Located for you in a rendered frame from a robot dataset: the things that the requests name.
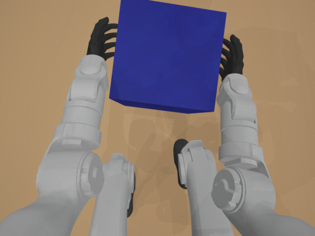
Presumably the right robot hand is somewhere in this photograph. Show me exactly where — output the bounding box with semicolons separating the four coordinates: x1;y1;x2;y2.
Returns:
219;34;244;81

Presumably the right robot shin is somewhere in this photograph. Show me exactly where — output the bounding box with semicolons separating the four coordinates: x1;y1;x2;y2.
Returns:
182;140;217;168

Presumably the robot left foot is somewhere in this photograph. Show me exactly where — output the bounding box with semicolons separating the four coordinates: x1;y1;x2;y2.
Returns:
127;175;135;218

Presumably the robot left forearm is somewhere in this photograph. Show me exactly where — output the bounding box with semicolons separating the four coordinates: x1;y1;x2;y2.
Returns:
36;55;109;187

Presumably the left robot upper arm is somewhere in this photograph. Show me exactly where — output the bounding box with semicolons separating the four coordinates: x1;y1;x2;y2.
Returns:
0;150;104;236

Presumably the carton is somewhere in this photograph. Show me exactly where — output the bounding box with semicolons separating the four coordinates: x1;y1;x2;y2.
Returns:
109;0;227;114

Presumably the left robot hand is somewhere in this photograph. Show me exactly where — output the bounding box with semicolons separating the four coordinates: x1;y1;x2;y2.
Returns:
87;17;118;61

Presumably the robot right forearm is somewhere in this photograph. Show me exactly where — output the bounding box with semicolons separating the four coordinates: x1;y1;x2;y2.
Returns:
217;73;272;182

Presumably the right robot upper arm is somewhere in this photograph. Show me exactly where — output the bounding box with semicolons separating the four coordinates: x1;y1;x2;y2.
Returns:
211;166;315;236

